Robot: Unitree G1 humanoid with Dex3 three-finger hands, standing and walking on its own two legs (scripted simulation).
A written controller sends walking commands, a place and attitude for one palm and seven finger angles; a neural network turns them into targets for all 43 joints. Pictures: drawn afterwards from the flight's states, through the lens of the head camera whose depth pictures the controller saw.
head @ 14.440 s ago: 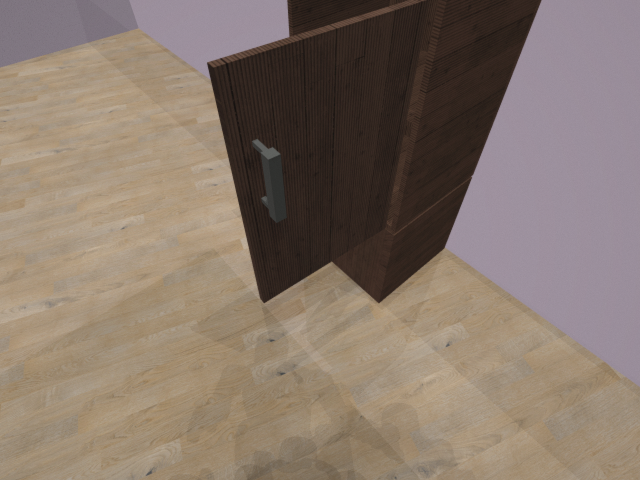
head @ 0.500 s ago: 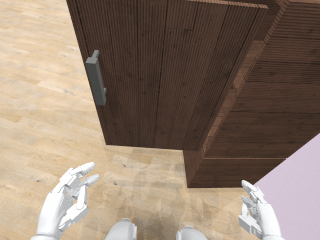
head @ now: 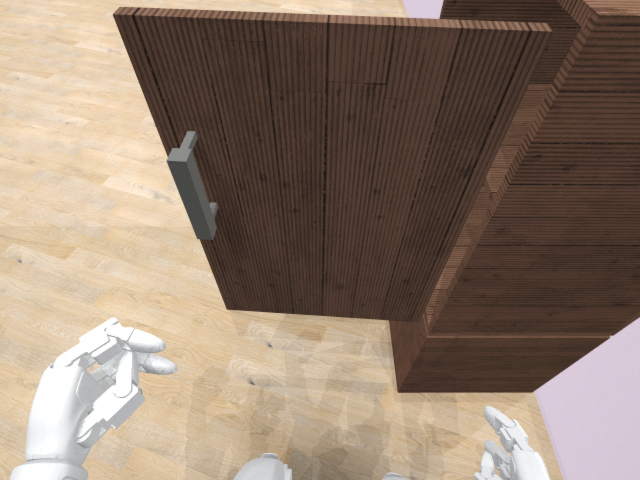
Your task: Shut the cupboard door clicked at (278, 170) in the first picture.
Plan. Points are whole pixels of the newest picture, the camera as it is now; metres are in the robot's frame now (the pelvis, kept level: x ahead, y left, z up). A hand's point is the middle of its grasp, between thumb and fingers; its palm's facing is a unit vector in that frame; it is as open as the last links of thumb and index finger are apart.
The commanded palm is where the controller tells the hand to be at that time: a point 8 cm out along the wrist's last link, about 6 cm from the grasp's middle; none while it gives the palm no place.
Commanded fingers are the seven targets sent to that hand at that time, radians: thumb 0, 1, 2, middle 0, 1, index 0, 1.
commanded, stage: raise the hand and make a fist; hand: left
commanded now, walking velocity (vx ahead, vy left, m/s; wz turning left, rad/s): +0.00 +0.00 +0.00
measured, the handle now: (198, 187) +0.44 +0.20 +0.11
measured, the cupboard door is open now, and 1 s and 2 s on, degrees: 86 86 86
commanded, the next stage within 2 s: bring the fist close to the handle in 1.02 s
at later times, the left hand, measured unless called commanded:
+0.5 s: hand (154, 373) +0.21 +0.19 +0.09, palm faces -0.04 -1.00 -0.03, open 3.1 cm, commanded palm +0.19 +0.25 +0.11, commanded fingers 0.00 0.90 0.90 -1.30 -1.50 -1.30 -1.50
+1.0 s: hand (132, 341) +0.22 +0.20 +0.13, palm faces +0.07 -1.00 -0.07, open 3.1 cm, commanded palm +0.20 +0.25 +0.12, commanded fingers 0.00 0.90 0.90 -1.30 -1.50 -1.30 -1.50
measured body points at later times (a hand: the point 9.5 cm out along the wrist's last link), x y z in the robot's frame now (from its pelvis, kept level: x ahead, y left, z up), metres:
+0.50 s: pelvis +0.00 +0.01 +0.02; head +0.02 +0.00 +0.47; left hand +0.20 +0.24 +0.10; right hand +0.19 -0.21 -0.04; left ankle +0.02 +0.11 -0.67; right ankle +0.00 -0.10 -0.67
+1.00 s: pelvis +0.00 +0.01 +0.03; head +0.01 +0.00 +0.48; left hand +0.21 +0.25 +0.13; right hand +0.17 -0.23 -0.04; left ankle +0.02 +0.11 -0.67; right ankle +0.00 -0.10 -0.67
